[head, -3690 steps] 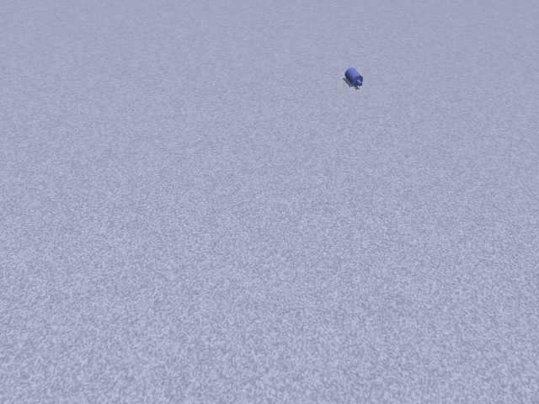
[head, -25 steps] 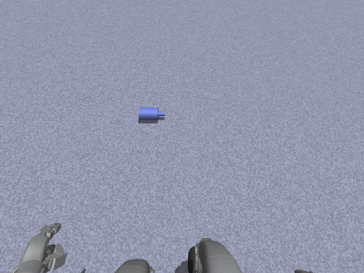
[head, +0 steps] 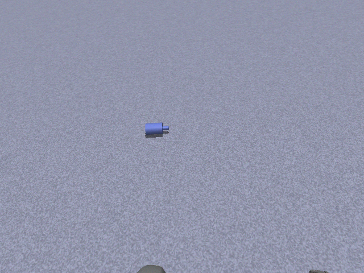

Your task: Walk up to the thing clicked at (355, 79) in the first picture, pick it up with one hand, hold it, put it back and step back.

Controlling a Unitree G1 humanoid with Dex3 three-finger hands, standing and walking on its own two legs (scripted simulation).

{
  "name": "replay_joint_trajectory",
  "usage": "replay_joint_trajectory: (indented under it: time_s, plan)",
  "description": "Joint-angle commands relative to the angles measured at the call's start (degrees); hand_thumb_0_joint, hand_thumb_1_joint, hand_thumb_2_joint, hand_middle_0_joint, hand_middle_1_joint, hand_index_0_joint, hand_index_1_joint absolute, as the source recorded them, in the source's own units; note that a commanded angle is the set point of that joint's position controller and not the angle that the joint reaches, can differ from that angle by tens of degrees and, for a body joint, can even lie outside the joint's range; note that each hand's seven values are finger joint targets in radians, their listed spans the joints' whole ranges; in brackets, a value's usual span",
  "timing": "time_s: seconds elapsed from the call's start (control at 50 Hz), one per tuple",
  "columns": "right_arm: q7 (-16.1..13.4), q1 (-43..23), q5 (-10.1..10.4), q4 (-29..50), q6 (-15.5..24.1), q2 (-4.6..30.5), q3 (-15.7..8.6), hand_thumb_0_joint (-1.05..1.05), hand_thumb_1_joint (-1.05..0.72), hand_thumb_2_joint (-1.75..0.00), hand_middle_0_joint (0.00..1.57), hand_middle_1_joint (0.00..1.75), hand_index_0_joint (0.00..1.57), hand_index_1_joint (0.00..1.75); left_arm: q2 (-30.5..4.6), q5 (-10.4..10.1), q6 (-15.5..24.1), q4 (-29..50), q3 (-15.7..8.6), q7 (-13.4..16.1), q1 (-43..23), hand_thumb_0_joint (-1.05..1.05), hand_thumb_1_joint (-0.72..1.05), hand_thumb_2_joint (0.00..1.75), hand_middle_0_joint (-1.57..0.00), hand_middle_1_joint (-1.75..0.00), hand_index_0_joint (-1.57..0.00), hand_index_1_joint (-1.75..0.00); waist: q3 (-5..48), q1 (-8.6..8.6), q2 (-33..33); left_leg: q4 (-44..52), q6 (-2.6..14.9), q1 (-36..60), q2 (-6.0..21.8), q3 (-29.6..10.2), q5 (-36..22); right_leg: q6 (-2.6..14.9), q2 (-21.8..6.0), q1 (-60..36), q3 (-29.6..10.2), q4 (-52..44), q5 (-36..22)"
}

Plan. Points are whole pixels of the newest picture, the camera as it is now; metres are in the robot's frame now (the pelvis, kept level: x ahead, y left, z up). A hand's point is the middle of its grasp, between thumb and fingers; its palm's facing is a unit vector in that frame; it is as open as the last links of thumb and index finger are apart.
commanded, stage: step back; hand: left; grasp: from above
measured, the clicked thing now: (157, 128) +1.14 +0.23 -0.72
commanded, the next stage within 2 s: stand in 0.94 s
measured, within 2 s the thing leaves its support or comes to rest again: neither
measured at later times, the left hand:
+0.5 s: hand out of the picture +0.09 +0.27 -0.13, palm faces +0.06 -0.92 -0.39, open 7.4 cm
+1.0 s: hand out of the picture +0.11 +0.31 -0.15, palm faces +0.07 -0.94 -0.35, open 7.4 cm
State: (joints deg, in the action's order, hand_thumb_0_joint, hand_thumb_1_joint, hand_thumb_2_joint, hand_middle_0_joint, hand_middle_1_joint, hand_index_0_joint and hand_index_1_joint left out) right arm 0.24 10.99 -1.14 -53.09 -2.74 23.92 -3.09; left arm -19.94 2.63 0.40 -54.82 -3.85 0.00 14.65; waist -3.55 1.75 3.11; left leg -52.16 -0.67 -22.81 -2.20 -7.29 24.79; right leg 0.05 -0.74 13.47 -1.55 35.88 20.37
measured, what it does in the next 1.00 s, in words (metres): steps on the spot: left foot, then right foot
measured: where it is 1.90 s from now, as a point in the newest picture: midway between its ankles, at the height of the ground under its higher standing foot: outside the picture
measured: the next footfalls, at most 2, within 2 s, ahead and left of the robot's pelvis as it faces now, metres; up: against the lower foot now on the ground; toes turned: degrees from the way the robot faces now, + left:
left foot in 0.10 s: +0.03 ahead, +0.14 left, +0.00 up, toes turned -1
right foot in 0.38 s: +0.08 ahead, -0.10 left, +0.00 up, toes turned +1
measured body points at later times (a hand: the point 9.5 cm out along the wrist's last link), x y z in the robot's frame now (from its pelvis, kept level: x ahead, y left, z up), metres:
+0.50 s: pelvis +0.01 +0.00 +0.00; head +0.02 -0.01 +0.45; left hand +0.08 +0.32 -0.11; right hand +0.08 -0.31 -0.13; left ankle -0.01 +0.13 -0.70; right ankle +0.04 -0.10 -0.73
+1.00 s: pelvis +0.04 +0.04 +0.01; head +0.07 +0.05 +0.46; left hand +0.11 +0.35 -0.12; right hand +0.18 -0.24 -0.11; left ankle +0.06 +0.16 -0.73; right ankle +0.04 -0.10 -0.73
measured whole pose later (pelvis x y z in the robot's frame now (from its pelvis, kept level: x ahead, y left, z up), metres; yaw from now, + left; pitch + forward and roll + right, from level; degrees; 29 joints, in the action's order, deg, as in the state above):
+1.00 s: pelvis +0.04 +0.04 +0.01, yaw +3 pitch -2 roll -1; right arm 0.1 3.2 -0.7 -60.7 0.7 18.6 -0.8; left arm -21.5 0.2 0.5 -61.3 -1.6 -0.2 5.9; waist -4.8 1.2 -0.7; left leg -30.6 -0.3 -13.5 1.1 0.3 14.9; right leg -1.8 -2.2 9.5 1.4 28.8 17.0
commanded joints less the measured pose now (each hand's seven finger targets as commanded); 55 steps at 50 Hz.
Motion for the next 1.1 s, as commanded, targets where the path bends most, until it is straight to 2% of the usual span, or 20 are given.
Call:
replay_joint_trajectory:
  time_s: [0.0, 0.08, 0.1, 0.12, 0.14, 0.16, 0.22, 0.28, 0.34, 0.36, 0.38, 0.4, 0.44, 0.5, 0.64, 0.68, 0.7, 0.74, 0.84, 1.08]
  plan:
    - [0.1, -5.1, -0.8, 4.5, 2.9, 8.2, -1.9, 0.0, -0.9, -0.9, 0.2, 0.3, 0.2, 0.3, -18.0, 0.1, 2.3, 5.0, -4.6, 1.1, -2.7, 0.0, 0.9, 0.9, -0.2, -0.3, -0.2, -0.3, -0.7, 2.29, -15.2, 10.0, -0.55, -5.0, 1.5, 2.4, 3.6, 9.62, -12.6, -4.4, -15.3, -15.4, 6.0]
    - [0.3, 1.7, -1.1, 0.4, 4.3, 8.5, -3.3, 0.0, -0.9, -0.9, 0.2, 0.3, 0.2, 0.3, -16.2, -0.6, 1.0, 6.3, -3.0, 0.4, -6.8, 0.0, 0.9, 0.9, -0.2, -0.3, -0.2, -0.3, 2.3, -2.18, -11.8, 31.2, 1.19, 13.5, -0.1, 6.6, -3.9, 7.52, -10.7, 2.8, -9.6, -7.9, 2.3]
    - [0.0, 3.3, -1.5, -0.4, 4.7, 10.0, -4.2, 0.0, -0.9, -0.9, 0.2, 0.3, 0.2, 0.3, -13.2, -0.7, 0.9, 6.3, -2.1, 0.4, -5.4, 0.0, 0.9, 0.9, -0.2, -0.3, -0.2, -0.3, 4.3, -2.57, -5.2, 33.1, 2.53, 21.7, 3.4, -1.2, -4.3, 5.23, -7.9, 9.0, -5.9, 0.1, -1.2]
    - [-0.1, 4.2, -1.8, -0.1, 5.0, 14.1, -5.1, 0.0, -0.9, -0.9, 0.2, 0.3, 0.2, 0.3, -9.4, -1.7, 1.0, 6.8, -1.0, 0.3, -6.0, 0.0, 0.9, 0.9, -0.2, -0.3, -0.2, -0.3, 5.2, -3.18, 7.6, 38.1, 7.49, 25.0, 15.5, -21.3, 1.8, 1.44, 0.3, 19.0, 1.7, 11.6, 4.7]
    - [0.2, 4.1, -1.4, 0.5, 4.8, 18.3, -5.6, 0.0, -0.9, -0.9, 0.2, 0.3, 0.2, 0.3, -14.7, -1.5, 1.0, 5.9, -2.7, 1.0, -9.0, 0.0, 0.9, 0.9, -0.2, -0.3, -0.2, -0.3, 2.2, -4.25, 5.7, 39.3, 14.23, 16.3, 20.4, -28.2, 13.1, 1.47, -0.5, 18.3, 0.1, 16.1, 13.1]
    - [0.3, 2.5, -1.2, 0.8, 4.7, 17.7, -5.7, 0.0, -0.9, -0.9, 0.2, 0.3, 0.2, 0.3, -16.9, -1.2, 1.3, 5.8, -3.0, 0.8, -9.6, 0.0, 0.9, 0.9, -0.2, -0.3, -0.2, -0.3, -1.3, -3.84, 3.6, 40.2, 15.99, 9.9, 21.1, -27.2, 17.4, 1.85, -1.8, 15.8, -1.4, 18.2, 13.3]
    - [0.3, -1.2, -1.5, 1.9, 5.1, 11.6, -3.9, 0.0, -0.9, -0.9, 0.2, 0.3, 0.2, 0.3, -14.2, -1.6, 2.0, 4.2, -2.4, -0.1, -5.0, 0.0, 0.9, 0.9, -0.2, -0.3, -0.2, -0.3, -2.8, -1.37, 4.3, 36.8, 11.42, 13.5, 13.6, -13.2, 2.6, 1.53, -2.2, 16.1, 0.0, 11.1, 7.7]
    - [0.4, 1.5, -1.2, 1.0, 5.0, 12.4, -4.2, 0.0, -0.9, -0.9, 0.2, 0.3, 0.2, 0.3, -12.5, -1.5, 2.4, 3.8, -2.4, -0.2, -6.3, 0.0, 0.9, 0.9, -0.2, -0.3, -0.2, -0.3, 0.3, -3.14, 7.4, 33.4, 11.17, 13.3, 13.5, -10.8, -10.9, 0.69, -0.2, 8.7, 3.1, 3.1, 5.5]
    - [0.4, -2.4, -0.1, 2.3, 3.8, 9.9, -2.9, 0.0, -0.9, -0.9, 0.2, 0.3, 0.2, 0.3, -11.1, -1.3, 3.3, 1.1, -2.3, 0.7, -1.3, 0.0, 0.9, 0.9, -0.2, -0.3, -0.2, -0.3, 3.5, 0.85, 5.7, 23.7, 8.12, 6.6, 10.1, -3.0, -17.1, 1.14, 2.1, -6.1, 5.8, -11.9, -6.5]
    - [0.2, -2.6, 0.6, 2.7, 3.6, 6.9, -1.9, 0.0, -0.9, -0.9, 0.2, 0.3, 0.2, 0.3, -12.7, -1.0, 3.5, 0.1, -2.9, 1.1, 0.4, 0.0, 0.9, 0.9, -0.2, -0.3, -0.2, -0.3, 5.3, 2.03, 2.0, 19.2, 5.63, 2.4, 8.0, -1.4, -16.5, 1.57, 0.3, -13.3, 2.6, -13.2, -10.4]
    - [-0.1, -2.1, 1.1, 3.4, 3.7, 3.8, -0.8, 0.0, -0.9, -0.9, 0.2, 0.3, 0.2, 0.3, -15.5, -0.4, 3.6, -0.3, -3.8, 1.6, 1.7, 0.0, 0.9, 0.9, -0.2, -0.3, -0.2, -0.3, 6.5, 2.69, -6.8, 10.6, 2.96, -4.3, 2.5, 0.1, -10.8, 3.49, -7.6, -17.4, -9.9, -16.1, -8.9]
    - [-0.7, -1.7, 0.8, 3.6, 3.3, 3.5, -0.7, 0.0, -0.9, -0.9, 0.2, 0.3, 0.2, 0.3, -19.5, -0.3, 3.5, 0.8, -4.4, 1.7, -0.2, 0.0, 0.9, 0.9, -0.2, -0.3, -0.2, -0.3, 5.2, 2.65, -12.4, 5.3, 1.73, -8.7, -2.1, 1.3, 6.7, 8.88, -19.0, -13.8, -24.1, -21.8, 1.8]
    - [-1.1, 2.2, 0.0, 0.6, 2.8, 9.3, -2.6, 0.0, -0.9, -0.9, 0.2, 0.3, 0.2, 0.3, -19.7, -0.2, 3.3, 3.5, -4.4, 1.1, -8.3, 0.0, 0.9, 0.9, -0.2, -0.3, -0.2, -0.3, -1.1, -0.38, -8.7, -1.8, 1.15, -2.9, 3.1, 0.0, 9.2, 14.62, -23.5, 0.9, -26.6, -23.2, 13.3]
    - [-0.5, 2.5, 0.2, -1.4, 3.3, 8.0, -1.9, 0.0, -0.9, -0.9, 0.2, 0.3, 0.2, 0.3, -15.3, -0.9, 3.9, 3.1, -2.9, 1.3, -8.1, 0.0, 0.9, 0.9, -0.2, -0.3, -0.2, -0.3, -0.8, -0.71, -8.3, 2.7, 1.26, -3.4, 2.8, -1.6, 2.3, 9.38, -14.6, -3.7, -12.6, -18.9, -6.7]
    - [-0.6, 2.3, -0.5, -3.2, 4.0, 6.0, -1.8, 0.0, -0.9, -0.9, 0.2, 0.3, 0.2, 0.3, -15.4, -1.8, 2.5, 2.9, -2.3, 1.0, -10.9, 0.0, 0.9, 0.9, -0.2, -0.3, -0.2, -0.3, 3.7, -2.33, -12.5, 23.4, 0.43, 10.3, 2.0, 9.5, -10.1, 7.11, -11.6, -0.8, -1.9, -7.6, -27.7]
    - [-1.1, 2.2, -0.6, -3.9, 4.3, 7.7, -2.4, 0.0, -0.9, -0.9, 0.2, 0.3, 0.2, 0.3, -13.5, -2.3, 1.8, 3.2, -1.5, 1.1, -10.0, 0.0, 0.9, 0.9, -0.2, -0.3, -0.2, -0.3, 6.2, -2.25, -7.1, 26.2, 1.79, 15.9, 4.5, 5.3, -26.3, 3.37, -8.1, 0.8, 0.4, -1.3, -26.5]
    - [-1.5, 2.1, -1.0, -3.7, 4.6, 9.9, -2.8, 0.0, -0.9, -0.9, 0.2, 0.3, 0.2, 0.3, -11.9, -2.7, 1.6, 3.7, -1.1, 1.1, -10.2, 0.0, 0.9, 0.9, -0.2, -0.3, -0.2, -0.3, 8.7, -2.17, -1.7, 27.2, 4.04, 16.9, 10.9, -1.5, -32.6, 1.9, -5.2, 1.7, 2.2, 2.4, -20.7]
    - [-1.4, -5.1, -0.1, -2.1, 4.6, 13.6, -2.8, 0.0, -0.9, -0.9, 0.2, 0.3, 0.2, 0.3, -11.9, -3.3, 0.5, 1.6, -0.9, 1.3, -8.9, 0.0, 0.9, 0.9, -0.2, -0.3, -0.2, -0.3, 7.1, -0.53, 4.7, 29.5, 11.98, 7.3, 18.7, -9.7, -24.7, 1.16, -0.8, -2.2, 2.9, 2.7, 2.8]
    - [-1.3, -8.5, 0.0, -3.0, 4.5, 8.9, -1.1, 0.0, -0.9, -0.9, 0.2, 0.3, 0.2, 0.3, -13.5, -2.6, 1.5, -1.2, -0.8, 1.0, -7.5, 0.0, 0.9, 0.9, -0.2, -0.3, -0.2, -0.3, 7.6, 0.1, 4.2, 25.7, 4.29, 9.0, 10.7, 0.4, -29.0, 1.9, -4.3, -6.4, -0.3, -6.0, -16.8]
    - [-0.4, -10.1, 0.9, -6.4, 4.9, 8.1, -0.1, 0.0, -0.9, -0.9, 0.2, 0.3, 0.2, 0.3, -12.3, -2.3, 1.8, -5.3, 1.6, 0.4, -11.5, 0.0, 0.9, 0.9, -0.2, -0.3, -0.2, -0.3, 6.8, -1.97, -3.2, 31.7, 2.2, 18.9, 10.4, 1.8, -29.7, 0.87, -6.4, -6.5, -1.7, -16.0, -20.4]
